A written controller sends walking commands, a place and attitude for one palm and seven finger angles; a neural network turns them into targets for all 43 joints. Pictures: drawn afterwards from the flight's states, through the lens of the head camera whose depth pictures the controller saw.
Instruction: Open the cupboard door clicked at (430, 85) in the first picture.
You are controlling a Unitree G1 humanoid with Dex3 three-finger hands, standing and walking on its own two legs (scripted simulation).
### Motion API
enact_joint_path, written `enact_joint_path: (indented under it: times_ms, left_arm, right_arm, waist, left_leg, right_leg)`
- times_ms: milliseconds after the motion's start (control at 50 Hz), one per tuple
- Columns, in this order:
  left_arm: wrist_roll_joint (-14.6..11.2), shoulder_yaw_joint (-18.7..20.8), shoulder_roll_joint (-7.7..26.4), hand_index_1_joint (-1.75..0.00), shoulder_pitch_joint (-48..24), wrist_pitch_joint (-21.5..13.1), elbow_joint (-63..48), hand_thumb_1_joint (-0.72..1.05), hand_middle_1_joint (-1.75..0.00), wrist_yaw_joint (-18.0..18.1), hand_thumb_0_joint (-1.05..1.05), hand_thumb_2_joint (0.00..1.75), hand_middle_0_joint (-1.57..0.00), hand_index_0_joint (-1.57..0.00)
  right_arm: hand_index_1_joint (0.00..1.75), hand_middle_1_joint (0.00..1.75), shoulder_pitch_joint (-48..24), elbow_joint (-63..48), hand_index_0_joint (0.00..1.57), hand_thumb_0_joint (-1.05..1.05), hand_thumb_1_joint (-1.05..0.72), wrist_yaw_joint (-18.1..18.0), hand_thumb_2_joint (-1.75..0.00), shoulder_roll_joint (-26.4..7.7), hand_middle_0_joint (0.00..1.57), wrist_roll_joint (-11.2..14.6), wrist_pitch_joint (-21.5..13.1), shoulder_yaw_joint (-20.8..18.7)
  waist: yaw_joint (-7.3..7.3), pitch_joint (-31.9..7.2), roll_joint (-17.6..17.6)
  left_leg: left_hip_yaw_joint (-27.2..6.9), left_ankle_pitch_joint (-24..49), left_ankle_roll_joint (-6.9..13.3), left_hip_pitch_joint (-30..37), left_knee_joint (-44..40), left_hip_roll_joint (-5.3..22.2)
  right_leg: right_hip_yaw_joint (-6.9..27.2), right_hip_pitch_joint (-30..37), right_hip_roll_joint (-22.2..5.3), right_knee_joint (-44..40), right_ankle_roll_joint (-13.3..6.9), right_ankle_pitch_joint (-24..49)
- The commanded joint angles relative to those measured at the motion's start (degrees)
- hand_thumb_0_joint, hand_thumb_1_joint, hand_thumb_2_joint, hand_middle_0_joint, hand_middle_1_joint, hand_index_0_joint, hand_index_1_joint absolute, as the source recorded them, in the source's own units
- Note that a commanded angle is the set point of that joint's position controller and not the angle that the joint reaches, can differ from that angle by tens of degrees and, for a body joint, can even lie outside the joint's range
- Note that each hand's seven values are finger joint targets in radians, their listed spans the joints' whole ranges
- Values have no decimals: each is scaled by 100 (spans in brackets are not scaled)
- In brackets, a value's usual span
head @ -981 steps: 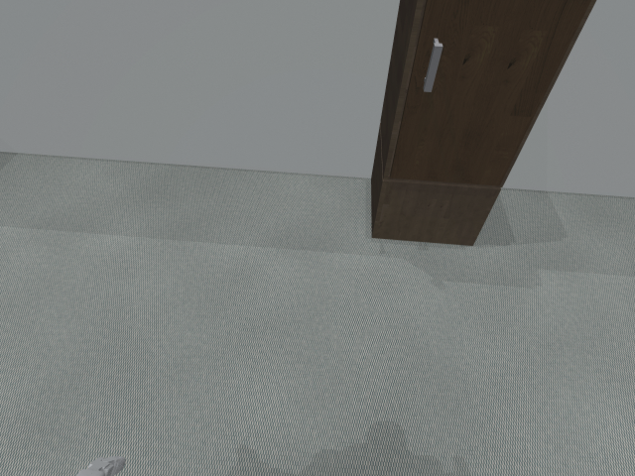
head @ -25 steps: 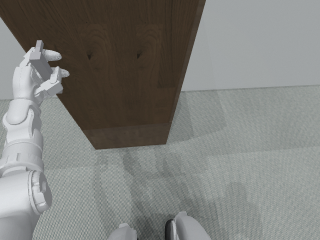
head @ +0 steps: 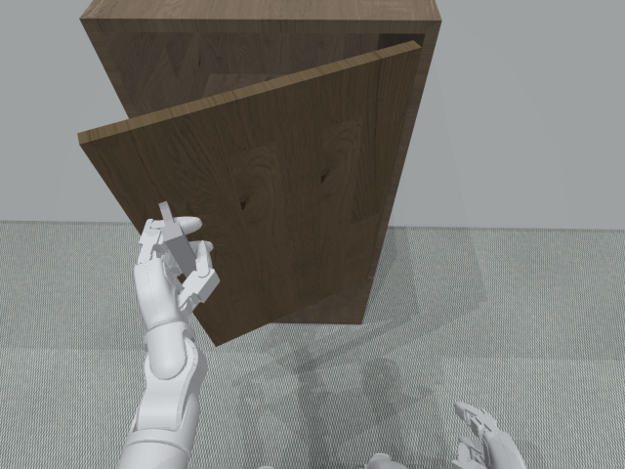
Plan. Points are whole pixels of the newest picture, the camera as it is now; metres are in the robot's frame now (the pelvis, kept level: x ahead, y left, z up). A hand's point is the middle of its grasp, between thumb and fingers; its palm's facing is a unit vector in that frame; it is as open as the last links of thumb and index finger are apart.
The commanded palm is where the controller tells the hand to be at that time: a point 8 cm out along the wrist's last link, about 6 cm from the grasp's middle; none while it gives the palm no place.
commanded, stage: pull the door open along its arc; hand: left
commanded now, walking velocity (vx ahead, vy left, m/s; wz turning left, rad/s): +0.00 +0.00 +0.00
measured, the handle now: (182, 247) +0.38 +0.19 +0.05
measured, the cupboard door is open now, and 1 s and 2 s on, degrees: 27 48 48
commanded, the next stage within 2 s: open thumb and fingers to let go in 0.30 s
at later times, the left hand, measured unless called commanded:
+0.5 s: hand (278, 346) +0.25 +0.05 +0.06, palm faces +0.42 -0.90 -0.04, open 6.0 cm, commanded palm +0.20 +0.10 +0.05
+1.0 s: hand (278, 342) +0.25 +0.05 +0.06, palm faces +0.42 -0.91 -0.02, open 13.5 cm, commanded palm +0.21 +0.10 +0.05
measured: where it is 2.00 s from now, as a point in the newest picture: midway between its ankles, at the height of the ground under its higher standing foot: outside the picture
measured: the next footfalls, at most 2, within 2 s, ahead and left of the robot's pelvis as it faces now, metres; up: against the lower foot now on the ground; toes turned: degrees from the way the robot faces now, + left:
none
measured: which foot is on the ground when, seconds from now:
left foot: down 0.00-1.00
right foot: down 0.00-1.00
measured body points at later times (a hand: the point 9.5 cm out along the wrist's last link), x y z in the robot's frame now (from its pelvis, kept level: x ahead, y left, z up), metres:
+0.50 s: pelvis -0.01 -0.05 -0.01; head +0.03 -0.07 +0.44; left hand +0.22 +0.10 +0.06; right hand +0.19 -0.24 -0.10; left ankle -0.04 +0.09 -0.69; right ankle +0.02 -0.10 -0.70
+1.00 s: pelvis -0.03 -0.05 +0.00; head +0.01 -0.08 +0.44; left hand +0.23 +0.10 +0.06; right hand +0.16 -0.26 -0.11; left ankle -0.04 +0.09 -0.69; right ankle +0.02 -0.10 -0.70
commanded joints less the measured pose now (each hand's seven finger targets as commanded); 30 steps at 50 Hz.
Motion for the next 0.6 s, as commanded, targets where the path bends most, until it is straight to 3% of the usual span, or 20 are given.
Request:
enact_joint_path:
  times_ms: [0,60,100,140,200,260,300,360,380,420,480,500,520,580]
  left_arm:
    - [542,-428,105,-135,-479,-317,-1834,90,-135,847,0,90,-40,-40]
    - [773,-1026,-243,-135,-75,-202,-2210,90,-135,931,0,90,-40,-40]
    - [830,-1377,-533,-135,356,-139,-2524,90,-135,979,0,90,-40,-40]
    - [924,-1653,-679,-135,758,-75,-2852,90,-135,1064,0,90,-40,-40]
    - [1038,-1876,-806,-135,1359,43,-3016,90,-135,1219,0,90,-40,-40]
    - [1220,-2388,-1173,-135,1844,154,-3261,90,-135,1267,0,90,-40,-40]
    - [1077,-2310,-1141,-135,2338,212,-3436,90,-135,1235,0,90,-40,-40]
    - [1056,-2074,-941,-135,1708,256,-3325,90,-135,1346,0,90,-40,-40]
    - [1073,-1880,-768,-135,1112,242,-3202,90,-135,1435,0,90,-40,-40]
    - [1108,-1806,-782,-134,1080,218,-2996,76,-134,1487,0,84,-39,-39]
    - [1051,-1818,-783,-131,1025,192,-2895,55,-131,1400,0,75,-38,-38]
    - [1047,-1769,-723,-130,976,164,-2949,48,-130,1373,0,72,-37,-37]
    - [1054,-1814,-743,-130,988,157,-2930,41,-130,1341,0,69,-36,-36]
    - [1061,-1854,-746,-127,820,129,-2783,20,-127,1264,0,60,-35,-35]
  right_arm:
    - [30,30,-14,-652,20,0,-90,-110,-90,-557,20,-88,-220,-256]
    - [30,30,-151,-718,20,0,-90,-190,-90,-482,20,-126,-232,-220]
    - [30,30,-300,-805,20,0,-90,-207,-90,-404,20,-136,-269,-182]
    - [30,30,-384,-869,20,0,-90,-207,-90,-352,20,-156,-313,-155]
    - [30,30,-503,-940,20,0,-90,-217,-90,-297,20,-185,-364,-111]
    - [30,30,-613,-1014,20,0,-90,-178,-90,-220,20,-192,-451,-72]
    - [30,30,-709,-1044,20,0,-90,-147,-90,-206,20,-164,-471,-55]
    - [30,30,-703,-969,20,0,-90,-221,-90,-219,20,-187,-488,-41]
    - [30,30,-745,-890,20,0,-90,-273,-90,-244,20,-209,-478,-35]
    - [30,30,-749,-846,20,0,-90,-318,-90,-201,20,-224,-511,-41]
    - [30,30,-679,-806,20,0,-90,-352,-90,-221,20,-209,-553,-68]
    - [30,30,-670,-796,20,0,-90,-367,-90,-223,20,-199,-551,-79]
    - [30,30,-670,-805,20,0,-90,-373,-90,-225,20,-204,-554,-78]
    - [30,30,-654,-772,20,0,-90,-388,-90,-251,20,-197,-586,-83]
  waist:
    - [48,-1723,-406]
    - [-11,-1553,-479]
    - [44,-1430,-387]
    - [49,-1373,-288]
    - [64,-1197,-546]
    - [53,-1139,-365]
    - [139,-1144,-419]
    - [41,-951,-565]
    - [-22,-900,-562]
    - [28,-978,-596]
    - [-12,-1151,-823]
    - [7,-1231,-740]
    - [14,-1202,-657]
    - [-60,-1108,-841]
  left_leg:
    - [-305,2342,-196,508,-655,10]
    - [-323,2215,-168,568,-675,7]
    - [-335,2102,-169,608,-711,-7]
    - [-331,2110,-158,632,-671,-17]
    - [-372,1812,-142,454,-623,-45]
    - [-379,1765,-124,406,-499,-82]
    - [-377,1698,-138,357,-472,-102]
    - [-417,1375,-145,147,-362,-146]
    - [-427,1243,-146,42,-289,-156]
    - [-411,1083,-152,-36,-229,-180]
    - [-409,1049,-147,-81,-216,-183]
    - [-400,1063,-149,-81,-231,-185]
    - [-393,1058,-148,-95,-233,-187]
    - [-424,955,-131,-181,-210,-172]
  right_leg:
    - [162,1986,-27,-340,-8,2084]
    - [180,2016,-60,-424,-14,2066]
    - [157,2022,-78,-444,-20,1955]
    - [176,2030,-96,-454,-26,2004]
    - [220,2042,-124,-493,-19,1840]
    - [251,1966,-140,-462,-41,1854]
    - [258,2052,-147,-467,-34,1895]
    - [419,1887,-196,-573,10,1575]
    - [552,1762,-245,-609,38,1384]
    - [729,1785,-318,-715,80,1064]
    - [913,2022,-425,-831,164,1214]
    - [954,2106,-443,-830,162,1256]
    - [987,2114,-466,-851,166,1246]
    - [1099,2082,-529,-947,215,1118]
